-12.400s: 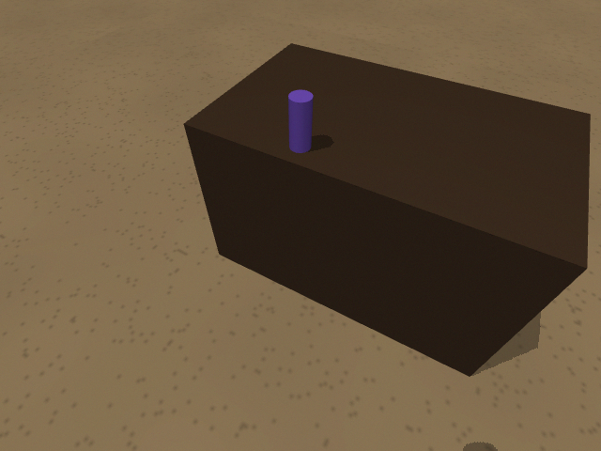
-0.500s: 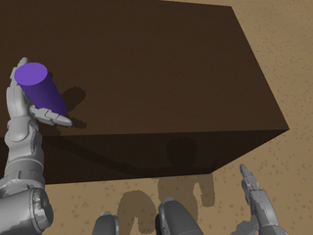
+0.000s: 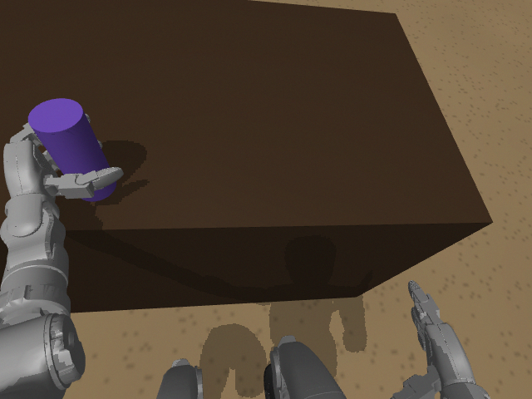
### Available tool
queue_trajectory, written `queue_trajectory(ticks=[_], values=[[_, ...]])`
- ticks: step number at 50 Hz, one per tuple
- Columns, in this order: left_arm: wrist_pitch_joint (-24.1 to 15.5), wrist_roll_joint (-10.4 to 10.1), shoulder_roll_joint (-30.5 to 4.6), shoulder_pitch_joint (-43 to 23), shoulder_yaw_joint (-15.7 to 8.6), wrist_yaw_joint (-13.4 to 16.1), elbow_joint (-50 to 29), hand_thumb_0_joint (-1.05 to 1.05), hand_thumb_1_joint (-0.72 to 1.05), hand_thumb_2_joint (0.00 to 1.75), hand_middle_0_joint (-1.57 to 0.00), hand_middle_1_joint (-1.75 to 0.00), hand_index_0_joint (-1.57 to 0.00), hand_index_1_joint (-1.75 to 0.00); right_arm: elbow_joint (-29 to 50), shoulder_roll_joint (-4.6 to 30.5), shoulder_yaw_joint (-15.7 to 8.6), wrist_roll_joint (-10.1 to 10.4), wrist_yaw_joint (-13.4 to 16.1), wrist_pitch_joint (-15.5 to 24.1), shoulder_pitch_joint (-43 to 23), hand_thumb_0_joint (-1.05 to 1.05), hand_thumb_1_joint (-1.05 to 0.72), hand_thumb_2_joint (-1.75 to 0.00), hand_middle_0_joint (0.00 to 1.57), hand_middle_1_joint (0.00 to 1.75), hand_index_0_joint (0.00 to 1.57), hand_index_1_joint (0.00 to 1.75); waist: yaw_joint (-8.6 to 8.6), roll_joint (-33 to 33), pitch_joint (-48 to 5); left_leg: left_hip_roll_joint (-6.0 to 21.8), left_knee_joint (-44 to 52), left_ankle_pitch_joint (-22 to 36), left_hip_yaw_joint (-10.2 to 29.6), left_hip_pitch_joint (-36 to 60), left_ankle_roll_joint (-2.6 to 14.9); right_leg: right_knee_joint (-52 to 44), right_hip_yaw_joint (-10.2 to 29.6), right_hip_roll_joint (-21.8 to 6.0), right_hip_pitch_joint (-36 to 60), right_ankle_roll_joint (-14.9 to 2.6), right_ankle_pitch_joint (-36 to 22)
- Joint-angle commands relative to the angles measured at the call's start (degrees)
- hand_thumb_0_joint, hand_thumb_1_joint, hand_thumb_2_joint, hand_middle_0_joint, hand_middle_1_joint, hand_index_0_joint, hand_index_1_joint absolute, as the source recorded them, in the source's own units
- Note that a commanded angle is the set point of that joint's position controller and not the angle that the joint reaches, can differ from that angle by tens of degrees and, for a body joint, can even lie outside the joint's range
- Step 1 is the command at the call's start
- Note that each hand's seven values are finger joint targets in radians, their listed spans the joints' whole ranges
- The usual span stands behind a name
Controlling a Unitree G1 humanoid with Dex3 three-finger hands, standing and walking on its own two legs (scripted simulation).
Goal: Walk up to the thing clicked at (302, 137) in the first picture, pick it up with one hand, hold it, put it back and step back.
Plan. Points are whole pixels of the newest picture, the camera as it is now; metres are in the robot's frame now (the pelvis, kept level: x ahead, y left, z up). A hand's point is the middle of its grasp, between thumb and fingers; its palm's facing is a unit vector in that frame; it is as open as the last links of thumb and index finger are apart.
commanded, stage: close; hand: left
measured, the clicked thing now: (79, 155) +0.48 +0.21 +0.05
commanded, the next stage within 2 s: settle in 0.14 s
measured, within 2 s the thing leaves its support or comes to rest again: leaves its support in 0.56 s
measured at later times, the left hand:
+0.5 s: hand (87, 162) +0.47 +0.21 +0.03, palm faces +0.16 -0.99 +0.00, open 8.9 cm
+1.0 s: hand (70, 139) +0.47 +0.21 +0.08, palm faces +0.16 -0.99 -0.01, open 8.9 cm
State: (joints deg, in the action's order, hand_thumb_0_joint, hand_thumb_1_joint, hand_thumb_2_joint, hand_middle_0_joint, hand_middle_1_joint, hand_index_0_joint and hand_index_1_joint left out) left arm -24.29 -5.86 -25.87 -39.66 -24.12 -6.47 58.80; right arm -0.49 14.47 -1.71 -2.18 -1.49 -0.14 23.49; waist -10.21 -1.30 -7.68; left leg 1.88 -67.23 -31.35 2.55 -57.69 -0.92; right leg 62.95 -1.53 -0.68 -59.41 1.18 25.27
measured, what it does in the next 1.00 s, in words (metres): stands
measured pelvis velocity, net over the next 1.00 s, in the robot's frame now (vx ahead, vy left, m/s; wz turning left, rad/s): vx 0.01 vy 0.00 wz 0.00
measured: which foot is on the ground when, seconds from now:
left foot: down 0.00-1.00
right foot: down 0.00-1.00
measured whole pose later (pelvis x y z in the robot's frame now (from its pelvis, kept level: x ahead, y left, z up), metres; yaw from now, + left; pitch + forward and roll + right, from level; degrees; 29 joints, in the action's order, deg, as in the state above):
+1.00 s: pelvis +0.01 +0.00 +0.02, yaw +0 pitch +18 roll -2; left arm -18.0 -6.7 -23.6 -38.5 -21.8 -6.1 53.3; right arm -6.1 13.3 -1.5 -0.9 -0.4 -2.1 21.9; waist -7.9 -0.5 -6.8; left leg 1.8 -60.5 -29.4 1.5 -49.4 -0.7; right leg 56.9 -0.6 -0.7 -51.6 1.4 23.5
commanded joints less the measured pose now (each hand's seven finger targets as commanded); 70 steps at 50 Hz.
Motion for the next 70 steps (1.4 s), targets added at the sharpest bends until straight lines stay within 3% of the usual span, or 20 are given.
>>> queue_trajectory(ticks=[1,4,5,7,9,10,12,15,17,19,22,25,32,39,48,53,56,60,64,70], values=[[-3.9,-0.2,-11.3,-23.1,-0.1,0.0,-10.8,0.0,0.1,0.75,-1.12,-0.96,-1.13,-0.95,8.8,8.4,-5.7,0.0,0.8,3.2,1.9,0.0,0.53,-0.04,0.05,0.05,0.05,0.05,-0.38,9.3,-24.6,-1.5,8.8,17.2,-1.1,13.7,0.63,-6.2,0.3,1.2,13.9,-2.39,-13.6],[-4.3,-0.2,-14.6,-20.9,-2.7,0.4,-12.2,0.0,0.2,0.89,-1.2,-1.09,-1.21,-1.09,10.2,9.1,-6.0,0.2,0.8,3.1,3.0,0.0,0.54,-0.05,0.05,0.05,0.05,0.05,0.31,8.7,-28.3,-1.5,8.9,18.2,-1.1,14.7,0.55,-6.0,0.1,1.3,17.2,-2.29,-14.6],[-4.3,-0.5,-12.9,-21.8,-1.4,0.0,-13.5,0.0,0.26,0.97,-1.26,-1.17,-1.27,-1.16,9.8,7.4,-4.4,0.2,0.6,3.0,3.5,0.0,0.54,-0.05,0.05,0.05,0.05,0.05,0.61,10.2,-30.0,-1.5,8.8,20.6,-1.0,15.5,0.34,-5.5,0.1,1.2,18.2,-2.43,-16.3],[-3.9,-1.1,-11.3,-20.9,-0.9,-0.6,-13.7,0.0,0.27,1.08,-1.34,-1.26,-1.35,-1.26,10.2,7.8,-5.2,0.4,0.8,2.9,3.2,0.0,0.53,-0.05,0.05,0.05,0.05,0.05,0.58,9.1,-30.5,-1.6,8.2,24.0,-1.3,15.9,0.51,-5.4,0.3,1.2,18.9,-2.34,-19.6],[-3.6,-1.2,-9.9,-19.1,-0.5,-0.5,-11.6,0.0,0.34,1.13,-1.36,-1.29,-1.37,-1.29,6.9,7.8,-5.0,0.2,0.8,2.8,3.9,0.0,0.53,-0.05,0.05,0.05,0.05,0.05,0.82,9.6,-25.9,-1.5,8.1,23.3,-1.3,13.7,0.34,-5.1,0.1,1.2,16.5,-2.49,-18.6],[-3.8,-1.0,-9.9,-19.4,0.0,-0.5,-13.4,0.0,0.36,1.14,-1.37,-1.3,-1.37,-1.3,7.1,6.8,-3.8,0.2,0.5,3.0,2.3,0.0,0.53,-0.05,0.05,0.05,0.05,0.05,1.68,10.6,-25.7,-1.5,8.4,22.5,-1.1,14.5,0.15,-5.1,0.0,1.3,15.0,-2.65,-17.0],[-3.9,-0.3,-8.7,-19.2,1.1,-0.3,-12.6,0.0,0.33,1.16,-1.4,-1.34,-1.41,-1.34,8.4,6.5,-3.8,0.1,0.5,3.3,1.8,0.0,0.53,-0.05,0.05,0.05,0.05,0.05,0.53,10.1,-26.4,-1.3,8.0,21.3,-1.2,14.5,0.33,-5.2,0.2,1.2,14.9,-2.65,-16.2],[-4.2,-0.1,-12.4,-19.1,-1.3,0.3,-13.6,0.0,0.4,1.27,-1.34,-1.37,-1.34,-1.39,10.4,9.3,-6.1,0.3,0.9,3.0,1.3,0.0,0.54,-0.05,0.05,0.05,0.05,0.05,0.92,7.9,-27.4,-1.6,8.5,19.2,-1.4,13.2,0.6,-5.7,0.5,1.1,17.7,-2.37,-15.9],[-3.9,-0.4,-10.6,-19.6,-0.5,0.4,-14.9,0.0,0.39,1.3,-1.36,-1.4,-1.36,-1.42,10.2,7.9,-5.0,0.2,0.8,2.5,2.9,0.0,0.54,-0.05,0.05,0.05,0.05,0.05,0.67,8.5,-28.1,-1.7,9.0,18.7,-1.5,13.9,0.6,-6.2,0.6,1.1,18.2,-2.25,-15.5],[-3.4,-0.7,-12.2,-19.1,-1.4,1.0,-15.5,0.0,0.4,1.31,-1.37,-1.42,-1.37,-1.43,9.0,8.9,-6.4,0.6,1.2,2.5,2.8,0.0,0.53,-0.05,0.05,0.05,0.05,0.05,1.21,7.7,-26.9,-1.8,9.3,18.0,-1.7,13.7,0.77,-6.7,0.8,1.1,18.8,-2.05,-15.6],[-3.5,-0.7,-11.0,-21.7,0.1,0.8,-19.5,0.0,0.38,1.31,-1.38,-1.42,-1.38,-1.44,10.7,6.3,-3.6,0.6,0.9,2.3,2.2,0.0,0.53,-0.06,0.05,0.05,0.05,0.05,1.57,9.6,-30.2,-1.6,9.1,23.6,-1.5,17.0,0.41,-6.0,0.6,1.0,19.9,-2.35,-19.1],[-3.2,-0.8,-13.1,-23.0,-1.1,1.3,-21.6,0.0,0.36,1.32,-1.37,-1.43,-1.37,-1.44,8.9,6.9,-4.6,0.6,1.1,1.9,1.1,0.0,0.53,-0.06,0.05,0.05,0.05,0.05,2.79,10.8,-30.3,-1.5,9.5,26.8,-1.3,18.2,0.08,-5.7,0.3,1.0,20.6,-2.59,-21.1],[-0.8,-1.3,-11.5,-21.4,-0.3,1.0,-20.5,0.0,0.3,1.34,-1.36,-1.44,-1.36,-1.46,6.3,6.5,-4.4,0.7,1.3,1.2,2.8,0.0,0.54,-0.05,0.05,0.05,0.05,0.05,2.08,10.6,-29.0,-0.8,10.5,30.9,-1.0,22.0,-0.16,-7.1,-0.1,1.1,20.3,-2.56,-23.0],[1.0,-1.6,-11.5,-22.7,0.2,0.4,-19.4,0.0,0.29,1.32,-1.35,-1.43,-1.36,-1.45,3.8,7.6,-5.8,1.0,1.7,0.9,1.4,0.0,0.54,-0.05,0.05,0.05,0.05,0.05,2.13,8.9,-26.2,-1.0,12.7,26.8,-1.5,21.1,0.26,-9.3,0.2,1.0,21.4,-2.29,-21.3],[1.4,-1.8,-12.2,-25.7,1.0,0.4,-21.9,0.0,0.34,1.35,-1.36,-1.45,-1.37,-1.47,3.6,6.0,-4.1,1.5,1.9,1.2,-0.9,0.0,0.55,-0.05,0.05,0.05,0.05,0.05,3.1,8.9,-26.2,-1.3,15.2,22.5,-2.0,22.2,0.38,-11.5,0.6,0.8,24.0,-2.14,-18.2],[2.0,-2.2,-13.3,-23.4,-0.6,0.2,-19.6,0.0,0.35,1.36,-1.35,-1.45,-1.36,-1.46,0.6,6.4,-4.6,1.4,2.3,1.2,1.3,0.0,0.55,-0.05,0.05,0.05,0.05,0.05,3.4,8.2,-26.3,-1.4,15.0,25.7,-2.4,22.9,0.58,-12.0,0.7,0.6,25.7,-2.01,-21.4],[2.3,-2.1,-12.1,-26.1,1.3,0.3,-21.9,0.0,0.35,1.38,-1.37,-1.47,-1.38,-1.48,1.7,6.4,-4.7,1.6,2.4,1.6,-0.9,0.0,0.55,-0.05,0.05,0.05,0.05,0.05,3.05,9.0,-27.4,-1.2,15.6,26.0,-2.0,24.8,0.38,-12.3,0.5,0.8,25.6,-2.19,-21.0],[2.8,-2.2,-13.2,-25.2,0.4,0.2,-20.8,0.0,0.36,1.37,-1.36,-1.46,-1.37,-1.48,0.1,7.7,-6.2,1.7,2.6,1.7,-1.8,0.0,0.55,-0.05,0.05,0.05,0.05,0.05,3.1,8.8,-25.9,-1.2,16.4,25.4,-2.2,24.3,0.4,-13.1,0.7,0.7,26.0,-2.2,-20.9],[3.3,-2.6,-13.1,-25.9,0.6,0.3,-20.8,0.0,0.33,1.38,-1.38,-1.48,-1.39,-1.49,-0.4,6.4,-5.0,2.1,2.7,2.1,-3.3,0.0,0.55,-0.05,0.05,0.05,0.05,0.05,3.67,7.6,-24.0,-1.4,17.6,22.1,-2.4,23.2,0.56,-14.3,0.7,0.7,27.0,-2.04,-18.5],[4.6,-3.2,-11.2,-23.9,1.9,0.1,-23.6,0.0,0.4,1.33,-1.36,-1.46,-1.39,-1.46,0.1,7.9,-6.6,2.5,3.1,2.3,-2.5,0.0,0.55,-0.05,0.05,0.05,0.05,0.05,4.13,7.2,-26.8,-1.1,18.2,27.8,-2.2,27.5,0.35,-14.5,0.3,0.9,29.1,-2.05,-22.7]])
